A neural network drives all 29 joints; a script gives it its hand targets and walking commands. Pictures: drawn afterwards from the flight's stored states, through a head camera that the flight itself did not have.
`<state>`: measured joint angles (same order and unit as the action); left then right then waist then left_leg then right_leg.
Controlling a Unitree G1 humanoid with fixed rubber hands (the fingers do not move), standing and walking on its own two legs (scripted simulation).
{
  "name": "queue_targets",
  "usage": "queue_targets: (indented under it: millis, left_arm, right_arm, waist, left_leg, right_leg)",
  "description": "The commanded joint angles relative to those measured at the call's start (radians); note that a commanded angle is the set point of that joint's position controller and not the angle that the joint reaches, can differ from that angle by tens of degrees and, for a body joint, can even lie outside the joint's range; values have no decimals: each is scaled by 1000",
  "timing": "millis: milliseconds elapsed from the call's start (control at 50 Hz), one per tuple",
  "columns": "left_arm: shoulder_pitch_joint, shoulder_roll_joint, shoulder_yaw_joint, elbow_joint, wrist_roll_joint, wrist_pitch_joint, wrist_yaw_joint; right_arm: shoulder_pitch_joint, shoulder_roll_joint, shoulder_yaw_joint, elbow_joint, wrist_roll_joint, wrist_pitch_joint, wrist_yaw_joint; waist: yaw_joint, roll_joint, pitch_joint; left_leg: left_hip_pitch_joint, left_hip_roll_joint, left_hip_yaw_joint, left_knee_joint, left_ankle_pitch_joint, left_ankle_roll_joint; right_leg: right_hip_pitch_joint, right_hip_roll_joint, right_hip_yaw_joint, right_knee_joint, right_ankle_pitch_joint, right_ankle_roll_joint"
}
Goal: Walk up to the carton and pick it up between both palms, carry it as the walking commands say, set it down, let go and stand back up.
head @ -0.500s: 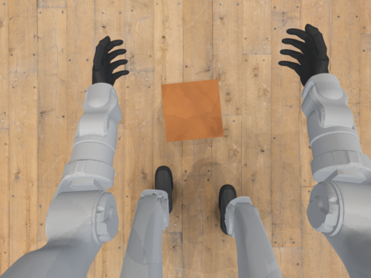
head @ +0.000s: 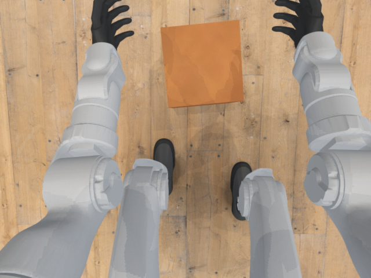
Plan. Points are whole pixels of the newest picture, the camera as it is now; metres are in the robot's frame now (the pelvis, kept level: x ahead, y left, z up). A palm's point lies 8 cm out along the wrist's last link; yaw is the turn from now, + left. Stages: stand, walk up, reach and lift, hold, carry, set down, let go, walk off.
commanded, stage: reach and lift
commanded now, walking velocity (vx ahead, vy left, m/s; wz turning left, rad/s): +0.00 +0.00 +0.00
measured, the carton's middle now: (200, 70) +0.51 +0.06 -0.43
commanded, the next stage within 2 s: none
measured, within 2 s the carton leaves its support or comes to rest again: neither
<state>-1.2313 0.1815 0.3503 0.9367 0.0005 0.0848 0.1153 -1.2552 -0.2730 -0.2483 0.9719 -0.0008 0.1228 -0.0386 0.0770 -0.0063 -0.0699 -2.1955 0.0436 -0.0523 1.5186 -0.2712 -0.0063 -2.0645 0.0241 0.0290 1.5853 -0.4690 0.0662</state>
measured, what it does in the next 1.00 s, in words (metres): lowers itself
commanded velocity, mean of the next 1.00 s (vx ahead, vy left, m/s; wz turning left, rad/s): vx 0.00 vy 0.00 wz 0.00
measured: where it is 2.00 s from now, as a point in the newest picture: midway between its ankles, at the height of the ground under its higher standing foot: (202, 189)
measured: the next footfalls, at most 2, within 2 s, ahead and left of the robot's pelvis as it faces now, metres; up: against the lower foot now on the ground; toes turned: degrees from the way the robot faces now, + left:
none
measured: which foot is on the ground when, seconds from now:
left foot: down 0.00-1.00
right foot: down 0.00-1.00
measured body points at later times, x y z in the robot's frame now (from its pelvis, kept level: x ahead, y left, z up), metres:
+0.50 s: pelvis +0.00 -0.02 -0.09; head +0.37 +0.02 +0.16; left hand +0.50 +0.22 -0.30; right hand +0.56 -0.12 -0.30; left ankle +0.14 +0.13 -0.48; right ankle +0.10 -0.15 -0.48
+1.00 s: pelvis +0.00 -0.02 -0.14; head +0.38 +0.00 +0.10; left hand +0.50 +0.23 -0.35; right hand +0.56 -0.11 -0.35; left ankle +0.14 +0.13 -0.48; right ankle +0.10 -0.15 -0.48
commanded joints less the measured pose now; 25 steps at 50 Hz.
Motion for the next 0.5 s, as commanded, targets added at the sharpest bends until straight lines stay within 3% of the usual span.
queue_targets:
  millis: [0,100,220,320,480]
  left_arm:
    - [-305,80,-65,-188,-1,-5,53]
    - [-333,80,-131,-160,-53,1,67]
    - [-323,101,-139,-29,-53,-8,56]
    - [-322,148,-105,54,-32,-50,36]
    - [-374,274,-69,91,-93,-120,16]
  right_arm:
    - [-371,-278,-44,-123,-10,-61,5]
    - [-395,-324,-10,-93,30,-73,2]
    - [-363,-289,13,21,53,-72,-3]
    - [-355,-238,28,71,61,-91,-15]
    - [-441,-188,143,-35,127,-114,-69]
  waist:
    - [-57,124,-997]
    - [-68,152,-1018]
    - [-75,137,-864]
    - [-70,84,-747]
    - [-21,-67,-828]
  left_leg:
    - [1136,-78,34,47,114,-71]
    - [1207,-75,1,122,147,-73]
    - [1064,-72,8,189,74,-62]
    - [886,-64,34,263,104,-49]
    - [658,-46,98,426,182,-27]
  right_leg:
    - [43,80,-141,18,-19,-56]
    - [-7,64,-146,113,-48,-62]
    - [-57,55,-132,192,-78,-55]
    - [-67,49,-99,230,-36,-42]
    - [159,41,-30,275,135,-11]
